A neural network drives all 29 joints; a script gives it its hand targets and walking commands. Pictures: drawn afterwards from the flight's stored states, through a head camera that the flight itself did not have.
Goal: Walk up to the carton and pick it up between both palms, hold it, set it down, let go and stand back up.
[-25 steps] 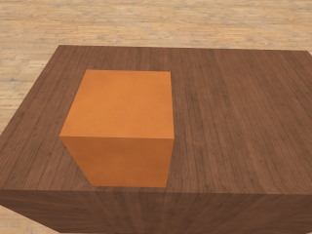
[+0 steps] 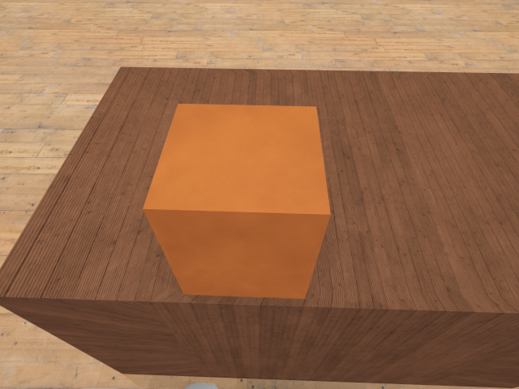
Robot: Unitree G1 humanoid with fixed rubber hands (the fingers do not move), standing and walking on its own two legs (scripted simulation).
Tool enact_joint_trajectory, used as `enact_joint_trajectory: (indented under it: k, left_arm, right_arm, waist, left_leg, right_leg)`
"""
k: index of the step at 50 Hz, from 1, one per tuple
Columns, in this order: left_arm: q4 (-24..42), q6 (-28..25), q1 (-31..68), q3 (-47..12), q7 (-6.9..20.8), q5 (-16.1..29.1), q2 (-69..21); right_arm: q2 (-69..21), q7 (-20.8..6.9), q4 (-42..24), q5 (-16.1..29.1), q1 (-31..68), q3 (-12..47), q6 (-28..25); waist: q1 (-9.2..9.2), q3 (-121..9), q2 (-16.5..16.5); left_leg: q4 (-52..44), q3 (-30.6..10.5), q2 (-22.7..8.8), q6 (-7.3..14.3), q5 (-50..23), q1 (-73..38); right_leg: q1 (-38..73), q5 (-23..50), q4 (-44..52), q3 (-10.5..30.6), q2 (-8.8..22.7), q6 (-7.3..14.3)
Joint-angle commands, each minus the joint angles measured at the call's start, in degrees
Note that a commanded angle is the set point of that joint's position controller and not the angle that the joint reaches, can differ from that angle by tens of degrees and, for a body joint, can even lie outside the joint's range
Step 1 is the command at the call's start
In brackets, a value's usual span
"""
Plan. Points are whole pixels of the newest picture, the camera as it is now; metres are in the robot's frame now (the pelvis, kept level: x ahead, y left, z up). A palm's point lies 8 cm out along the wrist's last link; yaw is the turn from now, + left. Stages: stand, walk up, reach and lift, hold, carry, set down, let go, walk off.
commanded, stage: walk up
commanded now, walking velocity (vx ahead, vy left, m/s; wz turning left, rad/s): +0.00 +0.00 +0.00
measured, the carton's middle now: (245, 207) +0.37 +0.04 +0.07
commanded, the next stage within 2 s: stand in 1.30 s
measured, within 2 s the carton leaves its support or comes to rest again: neither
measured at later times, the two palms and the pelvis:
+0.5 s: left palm out of the picture -0.03 +0.24 -0.14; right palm out of the picture -0.03 -0.17 -0.15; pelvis +0.00 +0.04 +0.00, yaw -1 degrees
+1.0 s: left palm out of the picture -0.05 +0.36 -0.15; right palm out of the picture -0.03 -0.10 -0.13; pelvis -0.04 +0.12 +0.00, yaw +0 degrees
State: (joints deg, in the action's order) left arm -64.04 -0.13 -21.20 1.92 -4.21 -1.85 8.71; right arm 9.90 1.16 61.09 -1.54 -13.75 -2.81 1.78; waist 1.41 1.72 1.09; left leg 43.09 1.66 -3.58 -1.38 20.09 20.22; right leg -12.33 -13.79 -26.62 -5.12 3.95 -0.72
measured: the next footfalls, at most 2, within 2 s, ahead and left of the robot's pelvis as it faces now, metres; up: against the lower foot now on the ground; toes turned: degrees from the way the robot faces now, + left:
left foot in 0.04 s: +0.05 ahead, +0.14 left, +0.00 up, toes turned +4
left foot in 0.88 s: -0.02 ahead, +0.23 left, +0.00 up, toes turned +2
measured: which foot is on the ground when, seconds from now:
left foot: up 0.00-0.02, down 0.04-0.60, up 0.62-0.86, down 0.88-1.00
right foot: down 0.00-0.90, up 0.92-1.00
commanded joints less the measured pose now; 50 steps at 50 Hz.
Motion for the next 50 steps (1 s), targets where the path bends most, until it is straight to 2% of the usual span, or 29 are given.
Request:
enact_joint_trajectory:
  k: [1,2,3,4,6,11,15,17,22,23,25,27,28,29,30,31,32,33,35,37,38,39,41,43,44,45,46,48,50]
  left_arm:
    - [1.3,-0.3,-1.3,0.5,1.4,0.3,6.2]
    - [0.8,-0.2,-2.7,0.0,1.9,0.8,4.6]
    - [1.1,0.2,-5.6,-0.5,2.2,0.8,1.7]
    - [1.3,1.2,-6.8,-1.2,2.0,1.9,-2.1]
    - [0.7,1.9,-5.2,-0.6,2.3,1.5,1.4]
    - [-0.7,0.4,-6.3,-1.0,2.7,1.2,0.4]
    - [-0.6,-1.1,-6.0,-1.3,2.0,1.1,2.5]
    - [-1.5,-1.3,-4.0,-1.4,2.2,1.7,1.7]
    - [-1.8,-1.6,-4.2,-1.6,1.9,1.5,0.7]
    - [1.8,-1.3,1.3,0.7,1.0,1.7,7.3]
    - [2.8,-1.2,-1.8,0.5,0.6,2.2,5.1]
    - [-0.5,-0.3,-6.6,-1.8,1.6,1.4,-2.7]
    - [0.0,0.0,-4.5,-1.1,1.6,0.8,0.1]
    - [0.3,0.1,-2.7,-0.9,1.6,0.6,1.2]
    - [5.6,-0.1,-0.1,2.3,0.3,-0.8,11.6]
    - [3.9,-0.2,-6.3,3.1,-0.4,-0.6,14.8]
    - [3.3,-0.6,-10.1,3.3,-1.0,-0.3,14.5]
    - [3.3,-0.7,-10.3,3.8,-1.4,0.0,13.9]
    - [5.5,-0.2,-2.5,4.3,-1.5,-0.3,12.4]
    - [7.9,0.6,3.1,4.1,-0.8,-0.3,11.2]
    - [8.8,1.1,10.5,2.7,-0.5,1.2,8.0]
    - [6.4,1.1,5.5,0.8,0.5,0.7,1.6]
    - [5.4,1.4,4.0,2.2,0.8,-0.2,7.4]
    - [4.7,1.4,2.1,3.0,1.7,-0.6,9.7]
    - [3.5,1.5,-2.6,2.5,2.3,-0.8,6.8]
    - [5.0,1.6,-5.4,1.2,2.3,0.4,1.3]
    - [5.9,2.5,-1.2,1.7,2.1,1.0,4.1]
    - [4.4,3.0,0.9,1.7,2.9,1.7,4.4]
    - [2.7,2.4,-1.3,1.5,3.4,1.2,4.0]
  right_arm:
    - [-0.9,1.1,2.8,-0.1,-14.2,0.9,-1.0]
    - [0.5,1.2,2.6,0.2,-13.8,0.7,-1.3]
    - [4.2,1.2,1.2,-0.4,-14.5,0.6,-2.3]
    - [6.0,1.2,0.3,0.8,-9.7,1.2,-2.3]
    - [2.1,0.7,-1.3,0.7,-2.2,1.9,-2.5]
    - [1.5,0.8,0.4,1.0,-5.0,2.3,-3.6]
    - [1.8,0.6,1.6,1.5,-7.5,1.8,-3.3]
    - [-0.2,0.5,2.4,1.7,-9.3,2.0,-3.5]
    - [0.5,0.4,3.2,1.2,-9.7,1.5,-3.3]
    - [7.1,1.2,0.0,1.2,-4.6,-0.7,-3.1]
    - [5.8,1.6,-0.7,1.5,-7.6,-0.6,-3.2]
    - [-2.2,0.8,1.6,1.2,-9.0,1.8,-2.1]
    - [-0.5,0.8,1.4,0.8,-7.5,1.3,-1.5]
    - [-0.4,0.7,1.6,0.7,-7.4,1.4,-1.3]
    - [11.5,1.2,0.6,1.2,-4.1,-2.7,0.3]
    - [8.0,1.0,-0.9,0.9,-4.6,-2.2,0.9]
    - [5.4,0.6,-1.8,0.1,-4.3,-2.1,1.5]
    - [3.7,0.3,-3.2,-0.2,-2.4,-1.9,1.9]
    - [3.5,-0.1,-5.1,-0.2,-0.2,-2.3,2.1]
    - [5.9,-0.4,-5.9,-0.6,-0.9,-3.2,2.5]
    - [2.4,-0.5,-7.5,0.5,-2.3,-1.8,1.3]
    - [0.0,-1.8,-4.4,1.0,-6.1,-0.3,0.8]
    - [2.1,-1.3,-3.9,0.4,-6.6,-1.1,1.4]
    - [3.7,0.5,-1.0,0.4,-11.7,-1.1,0.9]
    - [4.0,0.8,-0.9,0.1,-11.7,-0.3,-0.7]
    - [10.5,0.8,-3.5,0.7,-8.4,-0.4,-1.7]
    - [10.3,0.5,-3.3,-0.1,-5.9,0.0,-2.2]
    - [6.4,-0.1,-4.8,-0.1,0.2,1.3,-3.6]
    - [6.5,0.3,-5.0,0.5,0.7,1.5,-4.3]
  waist:
    - [-3.87,3.0,-6.5]
    - [-3.88,2.8,-3.9]
    - [-2.17,1.5,5.5]
    - [-0.78,3.2,15.7]
    - [0.41,9.7,11.9]
    - [0.60,1.9,7.1]
    - [-0.70,0.1,4.8]
    - [-2.00,3.5,-4.1]
    - [-1.96,3.3,-3.2]
    - [-1.94,10.9,-2.8]
    - [-1.77,-3.8,-1.6]
    - [-1.11,-3.2,-0.8]
    - [-1.36,2.5,-1.2]
    - [-1.90,6.0,-2.2]
    - [2.19,14.3,4.3]
    - [3.29,5.7,-5.6]
    - [4.02,-0.2,-8.2]
    - [3.47,-3.1,-6.1]
    - [0.72,-2.0,-8.1]
    - [-0.88,-0.9,-10.7]
    - [-6.45,-1.2,-18.9]
    - [-4.21,-5.6,-18.8]
    - [-3.36,-1.1,-22.3]
    - [-5.23,2.7,-8.1]
    - [-2.63,3.0,2.4]
    - [0.48,3.7,16.7]
    - [-1.27,6.3,19.5]
    - [1.02,8.5,9.1]
    - [1.98,4.6,9.4]
  left_leg:
    - [-17.2,5.1,3.0,0.1,-11.1,-14.7]
    - [-23.5,1.3,0.2,-0.5,-10.5,-16.5]
    - [-28.3,-12.6,-11.5,-0.3,-14.6,-16.8]
    - [-32.9,-16.8,-15.9,4.9,-6.3,-3.2]
    - [-37.2,-14.9,-11.1,5.6,5.7,4.4]
    - [-30.4,-8.1,-7.7,6.9,-10.7,-8.1]
    - [-28.0,-7.0,-5.3,4.3,-9.0,-6.7]
    - [-26.9,-3.5,-2.4,3.7,-13.3,-10.1]
    - [-25.3,-3.1,-2.5,3.7,-14.5,-10.9]
    - [-16.3,-1.9,-5.6,2.7,-35.7,-5.6]
    - [-11.7,-1.1,-6.6,4.5,-45.4,-9.7]
    - [-24.2,-2.6,-1.8,3.6,0.6,-8.1]
    - [-25.2,-3.3,-1.4,3.1,2.7,-5.9]
    - [-25.6,-3.2,-1.4,2.8,-0.7,-5.2]
    - [-9.1,3.3,0.6,-0.3,-15.8,6.8]
    - [4.0,5.4,3.3,-1.1,3.1,10.8]
    - [19.0,1.5,2.5,-1.3,15.1,9.8]
    - [26.8,-2.6,2.2,-1.2,14.3,8.6]
    - [32.7,-8.5,2.1,-0.6,8.6,9.1]
    - [30.9,-7.2,3.4,-1.9,5.1,10.2]
    - [16.9,-3.4,1.5,-1.7,3.7,4.3]
    - [3.2,1.0,4.0,-0.7,3.2,-1.8]
    - [-7.0,4.8,5.6,-1.3,5.3,-8.9]
    - [-23.5,3.1,4.5,-0.8,-5.4,-15.4]
    - [-28.0,-6.0,-2.2,-1.6,-5.8,-16.2]
    - [-32.8,-22.6,-16.6,1.0,-12.4,-10.3]
    - [-35.8,-25.0,-17.2,5.4,-6.6,2.6]
    - [-34.0,-15.5,-9.4,4.9,-7.5,0.9]
    - [-31.7,-10.1,-6.9,5.3,-17.1,-5.6]
  right_leg:
    - [-11.9,-1.2,5.9,5.3,6.7,6.3]
    - [-11.5,-5.3,2.1,3.9,4.5,4.8]
    - [-13.5,-11.7,-5.7,1.9,0.9,1.6]
    - [-6.2,-14.8,-5.8,2.8,-0.3,1.1]
    - [-2.0,-8.8,-8.7,3.3,-1.0,1.0]
    - [-0.8,-4.6,-3.7,3.7,-1.4,1.5]
    - [8.2,6.6,7.4,7.0,2.7,1.6]
    - [1.6,5.6,7.7,6.8,2.1,1.6]
    - [2.2,5.2,9.2,6.4,2.1,1.5]
    - [-2.7,23.0,-0.6,5.1,4.9,0.4]
    - [1.0,28.3,-6.3,3.8,4.5,1.2]
    - [1.8,-8.1,7.9,6.4,1.5,1.9]
    - [-0.9,-10.6,9.4,7.3,1.3,2.1]
    - [-2.9,-8.3,10.0,7.7,1.7,2.1]
    - [-0.6,26.1,3.9,15.8,14.3,4.3]
    - [6.1,55.2,3.3,23.5,24.1,11.5]
    - [5.8,66.5,3.1,24.5,29.1,17.3]
    - [4.1,63.2,3.1,20.6,27.3,17.6]
    - [-1.0,44.5,3.3,14.3,19.6,12.0]
    - [-2.8,35.6,3.7,11.0,15.7,9.3]
    - [-6.1,28.9,2.6,3.2,7.6,5.9]
    - [-5.6,-5.5,8.8,2.3,1.8,5.2]
    - [-7.6,-14.6,10.5,8.0,4.1,7.3]
    - [-10.0,-6.2,1.4,7.5,4.9,6.0]
    - [-12.4,-7.4,-5.7,5.3,2.7,3.1]
    - [-15.4,-18.0,-8.5,2.7,-2.5,-0.1]
    - [-7.9,-17.4,-13.3,7.2,-0.6,0.3]
    - [-6.3,-10.4,-16.7,7.1,-1.3,0.9]
    - [-5.8,-7.6,-16.3,6.1,-1.5,1.2]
